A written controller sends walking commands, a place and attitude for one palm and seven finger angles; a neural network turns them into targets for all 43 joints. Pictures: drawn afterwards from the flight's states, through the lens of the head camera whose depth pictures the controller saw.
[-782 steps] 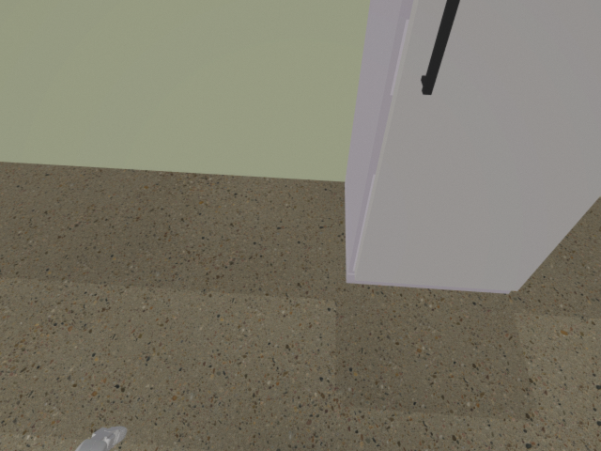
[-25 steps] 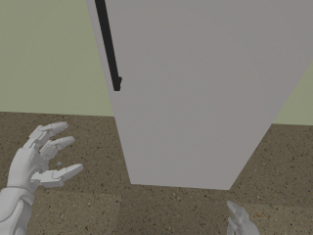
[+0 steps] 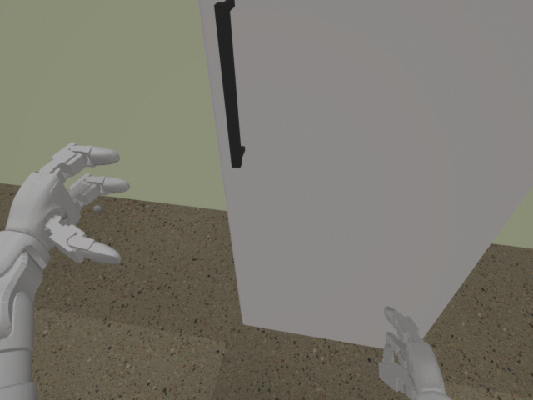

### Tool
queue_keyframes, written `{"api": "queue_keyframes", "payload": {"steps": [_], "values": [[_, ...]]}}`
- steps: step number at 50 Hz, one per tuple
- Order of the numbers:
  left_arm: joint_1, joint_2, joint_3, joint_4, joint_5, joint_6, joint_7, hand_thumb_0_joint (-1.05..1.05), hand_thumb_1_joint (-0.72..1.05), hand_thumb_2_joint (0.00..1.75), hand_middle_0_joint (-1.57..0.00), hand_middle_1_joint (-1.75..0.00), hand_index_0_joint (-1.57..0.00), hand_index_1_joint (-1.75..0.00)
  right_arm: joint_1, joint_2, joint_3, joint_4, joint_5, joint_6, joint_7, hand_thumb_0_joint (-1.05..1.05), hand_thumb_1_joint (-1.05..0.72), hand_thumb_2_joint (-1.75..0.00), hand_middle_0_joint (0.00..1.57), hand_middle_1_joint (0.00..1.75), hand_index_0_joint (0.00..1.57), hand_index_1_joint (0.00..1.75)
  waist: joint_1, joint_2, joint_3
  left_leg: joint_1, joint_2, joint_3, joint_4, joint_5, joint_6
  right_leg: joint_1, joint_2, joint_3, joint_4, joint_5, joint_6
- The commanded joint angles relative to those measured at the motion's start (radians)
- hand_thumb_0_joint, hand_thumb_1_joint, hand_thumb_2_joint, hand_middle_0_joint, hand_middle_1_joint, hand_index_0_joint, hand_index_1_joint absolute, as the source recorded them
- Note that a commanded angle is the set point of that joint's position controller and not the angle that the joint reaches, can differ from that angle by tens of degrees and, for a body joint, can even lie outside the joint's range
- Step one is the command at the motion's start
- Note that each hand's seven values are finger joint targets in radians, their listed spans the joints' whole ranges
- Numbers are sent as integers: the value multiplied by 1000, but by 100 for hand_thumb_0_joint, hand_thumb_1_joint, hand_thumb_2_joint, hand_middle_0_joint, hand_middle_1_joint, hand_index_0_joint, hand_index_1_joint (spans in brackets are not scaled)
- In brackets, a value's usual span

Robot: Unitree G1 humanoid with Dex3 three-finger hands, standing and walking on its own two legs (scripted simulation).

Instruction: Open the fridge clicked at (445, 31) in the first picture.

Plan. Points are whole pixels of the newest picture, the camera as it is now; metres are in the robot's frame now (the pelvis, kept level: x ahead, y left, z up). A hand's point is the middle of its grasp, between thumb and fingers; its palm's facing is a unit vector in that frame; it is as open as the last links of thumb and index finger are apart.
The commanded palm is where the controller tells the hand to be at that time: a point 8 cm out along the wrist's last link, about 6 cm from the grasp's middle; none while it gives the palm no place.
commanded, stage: raise the hand to about handle height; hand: left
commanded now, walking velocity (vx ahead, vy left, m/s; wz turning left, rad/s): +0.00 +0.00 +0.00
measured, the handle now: (233, 93) +0.52 +0.14 +0.24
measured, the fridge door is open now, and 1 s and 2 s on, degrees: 0 0 0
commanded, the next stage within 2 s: move the hooked fingers beside the handle in 0.74 s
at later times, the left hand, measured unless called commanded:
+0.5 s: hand (101, 174) +0.28 +0.25 +0.24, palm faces -0.01 -1.00 -0.10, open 14.0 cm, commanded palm +0.25 +0.30 +0.25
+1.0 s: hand (95, 168) +0.30 +0.27 +0.23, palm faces +0.08 -0.99 -0.09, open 14.0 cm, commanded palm +0.27 +0.30 +0.25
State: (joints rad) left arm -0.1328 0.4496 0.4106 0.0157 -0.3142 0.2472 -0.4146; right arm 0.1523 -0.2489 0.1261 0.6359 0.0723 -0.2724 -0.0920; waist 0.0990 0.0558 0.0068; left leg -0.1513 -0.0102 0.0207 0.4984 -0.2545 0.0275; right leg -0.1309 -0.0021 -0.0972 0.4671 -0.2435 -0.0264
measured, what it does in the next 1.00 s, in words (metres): stands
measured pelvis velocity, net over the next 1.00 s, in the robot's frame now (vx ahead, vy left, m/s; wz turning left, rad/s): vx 0.00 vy -0.01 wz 0.00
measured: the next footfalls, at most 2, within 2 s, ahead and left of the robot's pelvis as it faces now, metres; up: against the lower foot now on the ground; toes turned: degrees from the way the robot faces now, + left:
none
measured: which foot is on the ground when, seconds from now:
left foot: down 0.00-1.00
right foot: down 0.00-1.00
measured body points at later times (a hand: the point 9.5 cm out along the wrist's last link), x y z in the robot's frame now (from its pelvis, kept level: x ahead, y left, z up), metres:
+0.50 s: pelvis +0.00 -0.01 +0.00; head -0.04 -0.03 +0.45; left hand +0.28 +0.31 +0.25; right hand +0.21 -0.23 -0.06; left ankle +0.02 +0.10 -0.74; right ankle +0.01 -0.10 -0.74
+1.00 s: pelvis +0.00 -0.01 +0.00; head -0.03 -0.03 +0.45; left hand +0.29 +0.33 +0.24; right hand +0.22 -0.21 -0.06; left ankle +0.02 +0.10 -0.74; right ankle +0.01 -0.10 -0.74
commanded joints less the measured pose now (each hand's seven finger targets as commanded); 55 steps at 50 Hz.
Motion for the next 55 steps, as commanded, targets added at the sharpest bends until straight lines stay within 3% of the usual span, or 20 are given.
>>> {"api": "queue_keyframes", "payload": {"steps": [1,5,8,11,13,16,20,23,27,29,32,33,36,39,43,44,46,48,51,55], "values": [[-389,323,141,-267,-22,-28,-8,0,-50,30,-30,-120,-30,-120,-150,-118,-51,-180,2,-33,-11,0,-90,-90,20,30,20,30,-14,59,-214,91,7,-83,-109,143,-4,17,2,53,-84,136,-11],[-438,378,205,-244,-42,-35,-9,0,-50,30,-30,-120,-30,-120,-164,-116,-44,-170,1,-22,-8,0,-90,-90,20,30,20,30,-7,45,-226,106,4,-76,-116,168,1,44,4,52,-103,162,-13],[-441,371,186,-107,-38,13,-31,0,-50,30,-30,-120,-30,-120,-164,-126,-45,-150,8,-8,-4,0,-90,-90,20,30,20,30,-9,6,-157,72,6,-69,-120,149,7,19,-2,61,-125,154,-6],[-514,366,132,15,-21,87,-59,0,-50,30,-30,-120,-30,-120,-168,-147,-49,-134,23,3,-4,0,-90,-90,20,30,20,30,-29,14,-86,37,7,-69,-126,89,10,-42,-16,76,-140,87,2],[-532,335,80,49,-7,117,-75,0,-50,30,-30,-120,-30,-120,-177,-146,-52,-146,28,4,2,0,-90,-90,20,30,20,30,-29,17,-86,36,8,-73,-117,90,9,-56,-21,90,-135,79,3],[-512,330,68,-11,-11,119,-98,0,-50,30,-30,-120,-30,-120,-171,-152,-58,-172,35,11,11,0,-90,-90,20,30,20,30,-29,-4,-186,69,2,-71,-98,118,11,-31,-20,83,-108,116,7],[-482,428,196,-182,-41,47,-84,0,-50,30,-30,-120,-30,-120,-183,-142,-60,-207,22,14,19,0,-90,-90,20,30,20,30,0,-17,-295,104,-5,-65,-86,185,15,44,-12,81,-90,182,0],[-452,492,293,-198,-54,17,-41,0,-50,30,-30,-120,-30,-120,-187,-137,-62,-197,12,14,21,0,-90,-90,20,30,20,30,20,-19,-255,78,-1,-55,-84,186,20,50,-11,90,-109,172,5],[-506,386,189,-102,-21,60,-1,0,-50,30,-30,-120,-30,-120,-180,-140,-62,-166,21,16,10,0,-90,-90,20,30,20,30,-15,97,-100,51,8,-53,-119,115,9,-43,-13,75,-129,87,-3],[-538,353,125,-77,-1,94,-5,0,-50,30,-30,-120,-30,-120,-179,-145,-64,-161,28,16,6,0,-90,-90,20,30,20,30,-28,104,-76,48,10,-50,-117,84,11,-68,-20,93,-142,54,7],[-563,341,89,-136,12,105,-21,0,-50,30,-30,-120,-30,-120,-171,-145,-64,-177,29,8,-1,0,-90,-90,20,30,20,30,-34,93,-183,102,7,-60,-108,132,12,-26,-17,84,-112,118,4],[-542,340,88,-161,4,96,-31,0,-50,30,-30,-120,-30,-120,-175,-140,-60,-185,28,10,0,0,-90,-90,20,30,20,30,-29,26,-211,112,9,-58,-98,164,16,-3,-14,87,-108,158,10],[-510,407,177,-209,-22,57,-53,0,-50,30,-30,-120,-30,-120,-170,-139,-60,-194,21,12,-1,0,-90,-90,20,30,20,30,-15,-13,-291,136,-2,-59,-93,205,21,50,-7,77,-94,225,11],[-444,433,239,-128,-47,52,-57,0,-50,30,-30,-120,-30,-120,-172,-139,-58,-178,15,20,6,0,-90,-90,20,30,20,30,-1,-44,-236,97,-1,-52,-93,205,23,37,-5,77,-104,236,15],[-485,378,170,-16,-27,99,-45,0,-50,30,-30,-120,-30,-120,-179,-147,-61,-157,24,28,10,0,-90,-90,20,30,20,30,-14,-10,-108,53,6,-56,-112,124,15,-54,-8,77,-130,113,13],[-543,351,120,-18,-14,110,-42,0,-50,30,-30,-120,-30,-120,-182,-147,-58,-157,30,27,8,0,-90,-90,20,30,20,30,-31,42,-95,54,6,-57,-116,115,12,-71,-11,76,-128,101,8],[-620,302,43,-54,5,115,-36,0,-50,30,-30,-120,-30,-120,-178,-139,-57,-167,33,18,3,0,-90,-90,20,30,20,30,-46,103,-126,88,6,-65,-119,103,7,-81,-13,73,-119,87,-1],[-681,288,2,-76,18,98,-29,0,-50,30,-30,-120,-30,-120,-175,-132,-53,-166,33,15,-2,0,-90,-90,20,30,20,30,-58,48,-150,103,11,-74,-115,103,10,-75,-7,73,-120,80,-1],[-740,322,37,-132,16,40,-15,0,-50,30,-30,-120,-30,-120,-167,-131,-54,-169,23,5,-12,0,-90,-90,20,30,20,30,-53,36,-257,150,4,-86,-115,119,9,-31,-4,68,-108,98,-6],[-695,349,108,-91,6,8,16,0,-50,30,-30,-120,-30,-120,-163,-130,-56,-151,12,6,-10,0,-90,-90,20,30,20,30,-25,41,-290,152,6,-86,-123,181,2,13,-4,58,-97,161,-16]]}}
